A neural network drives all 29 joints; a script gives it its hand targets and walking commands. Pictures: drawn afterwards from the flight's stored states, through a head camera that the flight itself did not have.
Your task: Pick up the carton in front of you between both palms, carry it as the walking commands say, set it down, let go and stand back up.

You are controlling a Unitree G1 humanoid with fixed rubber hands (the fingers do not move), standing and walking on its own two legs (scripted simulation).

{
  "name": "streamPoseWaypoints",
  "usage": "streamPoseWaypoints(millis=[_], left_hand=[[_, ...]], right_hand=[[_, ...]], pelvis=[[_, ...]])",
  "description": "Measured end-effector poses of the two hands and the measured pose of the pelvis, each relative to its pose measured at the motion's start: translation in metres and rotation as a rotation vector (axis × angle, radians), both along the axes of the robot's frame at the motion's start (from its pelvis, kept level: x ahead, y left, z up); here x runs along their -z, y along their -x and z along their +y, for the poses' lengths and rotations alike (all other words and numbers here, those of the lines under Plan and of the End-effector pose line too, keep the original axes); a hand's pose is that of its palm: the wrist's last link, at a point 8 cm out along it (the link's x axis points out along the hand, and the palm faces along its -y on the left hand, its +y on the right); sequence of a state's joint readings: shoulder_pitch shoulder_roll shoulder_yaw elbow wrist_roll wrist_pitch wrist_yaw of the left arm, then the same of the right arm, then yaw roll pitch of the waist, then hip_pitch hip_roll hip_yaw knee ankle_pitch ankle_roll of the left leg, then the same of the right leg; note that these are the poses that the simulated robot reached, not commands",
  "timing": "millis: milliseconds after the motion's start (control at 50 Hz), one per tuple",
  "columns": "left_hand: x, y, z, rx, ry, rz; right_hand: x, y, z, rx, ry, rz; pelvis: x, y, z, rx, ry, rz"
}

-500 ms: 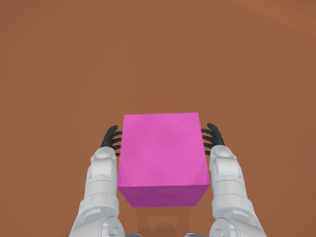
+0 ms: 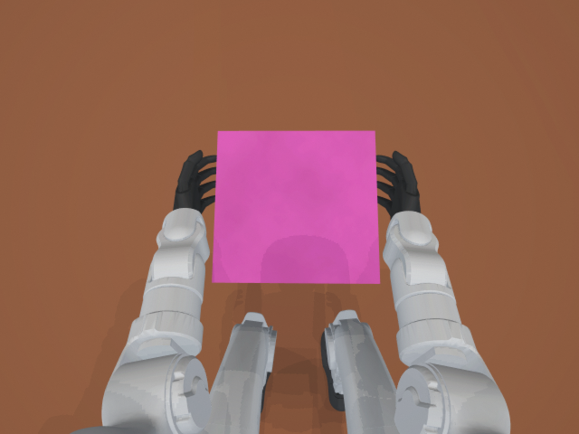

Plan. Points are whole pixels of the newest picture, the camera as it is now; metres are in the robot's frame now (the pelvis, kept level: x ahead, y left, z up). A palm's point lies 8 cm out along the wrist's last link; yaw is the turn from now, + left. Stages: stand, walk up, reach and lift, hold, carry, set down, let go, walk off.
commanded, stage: set down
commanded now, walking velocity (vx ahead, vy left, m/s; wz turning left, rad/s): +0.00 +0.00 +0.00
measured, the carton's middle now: (295, 218) +0.41 +0.01 -0.16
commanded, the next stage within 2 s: none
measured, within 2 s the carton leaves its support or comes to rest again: rests again in 1.56 s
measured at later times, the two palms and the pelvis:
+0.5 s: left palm (214, 206) +0.45 +0.16 -0.24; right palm (373, 213) +0.44 -0.14 -0.23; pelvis -0.02 +0.00 -0.13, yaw +0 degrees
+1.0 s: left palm (223, 207) +0.49 +0.17 -0.37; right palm (354, 214) +0.48 -0.13 -0.37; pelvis -0.04 +0.01 -0.22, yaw -1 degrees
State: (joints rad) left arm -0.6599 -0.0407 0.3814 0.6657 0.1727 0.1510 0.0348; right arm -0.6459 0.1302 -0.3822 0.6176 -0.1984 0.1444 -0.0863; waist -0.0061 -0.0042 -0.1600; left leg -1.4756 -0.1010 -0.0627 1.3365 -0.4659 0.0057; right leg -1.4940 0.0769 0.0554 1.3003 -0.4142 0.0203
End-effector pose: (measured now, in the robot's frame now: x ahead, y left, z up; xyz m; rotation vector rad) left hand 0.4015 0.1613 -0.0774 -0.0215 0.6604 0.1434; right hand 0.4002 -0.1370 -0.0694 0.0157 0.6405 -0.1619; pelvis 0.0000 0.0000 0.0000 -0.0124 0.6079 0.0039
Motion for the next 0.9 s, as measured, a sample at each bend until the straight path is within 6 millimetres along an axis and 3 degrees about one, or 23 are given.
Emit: streamPoseWaypoints(millis=[220, 500, 780, 900], left_hand=[[0.051, -0.031, -0.006, 0.009, -0.013, 0.015], [0.159, -0.051, 0.0, 0.031, -0.02, 0.035], [0.235, -0.061, 0.009, 0.042, -0.039, 0.085], [0.265, -0.081, 0.011, 0.055, -0.049, 0.07]], right_hand=[[0.049, -0.031, -0.006, 0.0, 0.014, 0.014], [0.165, -0.042, 0.0, 0.015, 0.002, 0.035], [0.236, -0.057, 0.008, 0.009, 0.003, 0.084], [0.27, -0.073, 0.011, 0.001, 0.02, 0.071]], pelvis=[[0.048, 0.01, 0.0, -0.003, 0.007, 0.085], [0.127, 0.022, 0.0, -0.007, 0.012, 0.183], [0.183, 0.037, 0.002, -0.005, 0.022, 0.171], [0.206, 0.041, 0.003, -0.019, 0.027, 0.162]])
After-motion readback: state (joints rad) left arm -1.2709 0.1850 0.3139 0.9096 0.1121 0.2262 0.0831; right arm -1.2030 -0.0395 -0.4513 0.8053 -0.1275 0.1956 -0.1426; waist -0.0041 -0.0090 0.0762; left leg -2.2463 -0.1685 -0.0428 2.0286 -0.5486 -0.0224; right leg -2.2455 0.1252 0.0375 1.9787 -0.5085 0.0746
